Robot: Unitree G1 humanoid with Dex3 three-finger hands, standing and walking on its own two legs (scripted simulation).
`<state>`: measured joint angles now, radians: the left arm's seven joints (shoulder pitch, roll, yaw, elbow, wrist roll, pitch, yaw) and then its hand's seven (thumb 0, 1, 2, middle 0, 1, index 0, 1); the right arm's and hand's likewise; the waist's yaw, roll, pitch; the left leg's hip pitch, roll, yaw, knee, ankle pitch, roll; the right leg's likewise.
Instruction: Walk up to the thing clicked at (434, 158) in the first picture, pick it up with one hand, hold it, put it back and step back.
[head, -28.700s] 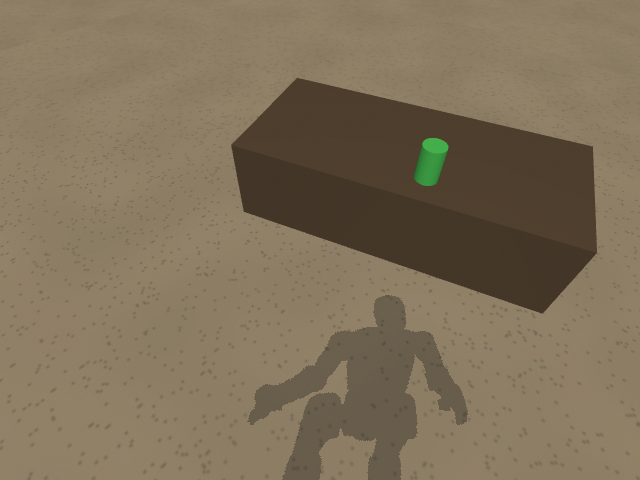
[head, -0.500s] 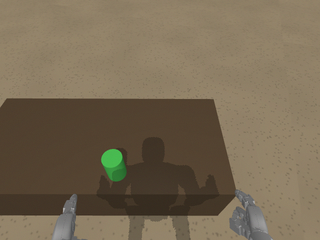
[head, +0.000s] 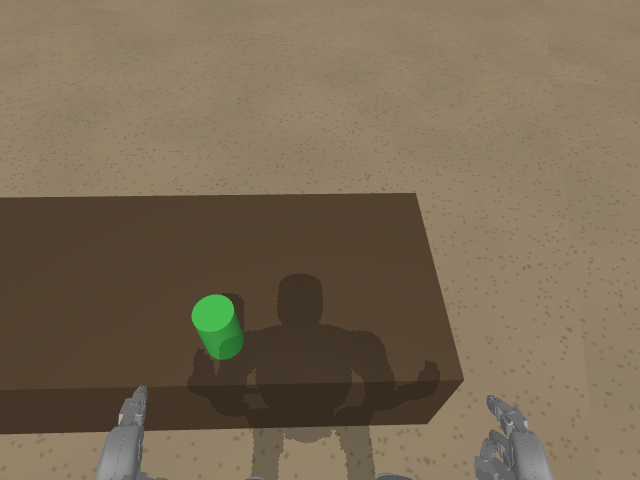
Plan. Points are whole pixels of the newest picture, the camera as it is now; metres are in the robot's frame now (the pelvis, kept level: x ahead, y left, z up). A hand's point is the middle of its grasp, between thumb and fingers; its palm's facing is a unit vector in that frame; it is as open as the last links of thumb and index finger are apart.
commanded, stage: home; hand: left
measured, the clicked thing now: (219, 328) +0.46 +0.21 -0.30
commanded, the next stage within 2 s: stand in 1.48 s
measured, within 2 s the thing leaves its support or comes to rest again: neither
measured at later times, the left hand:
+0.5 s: hand (166, 462) +0.17 +0.19 -0.06, palm faces +0.11 -0.95 -0.28, open 17.3 cm
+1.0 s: hand (164, 463) +0.17 +0.19 -0.06, palm faces +0.10 -0.95 -0.28, open 17.4 cm
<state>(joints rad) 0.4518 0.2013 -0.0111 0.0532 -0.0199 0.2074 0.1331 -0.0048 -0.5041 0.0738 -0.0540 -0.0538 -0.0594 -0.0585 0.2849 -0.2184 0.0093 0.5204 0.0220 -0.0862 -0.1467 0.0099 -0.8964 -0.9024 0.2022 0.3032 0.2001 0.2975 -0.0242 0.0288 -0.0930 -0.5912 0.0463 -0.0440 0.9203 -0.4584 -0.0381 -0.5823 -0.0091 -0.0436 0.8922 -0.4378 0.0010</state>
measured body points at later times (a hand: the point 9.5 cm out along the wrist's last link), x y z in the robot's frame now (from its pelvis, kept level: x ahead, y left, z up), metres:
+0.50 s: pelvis +0.00 +0.01 -0.01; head +0.03 +0.01 +0.44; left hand +0.16 +0.24 -0.04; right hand +0.17 -0.23 -0.08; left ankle +0.00 +0.14 -0.69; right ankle +0.01 -0.12 -0.69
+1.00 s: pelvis +0.00 +0.01 -0.01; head +0.02 +0.01 +0.44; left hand +0.16 +0.24 -0.04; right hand +0.16 -0.23 -0.08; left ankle +0.00 +0.14 -0.69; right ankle +0.01 -0.12 -0.69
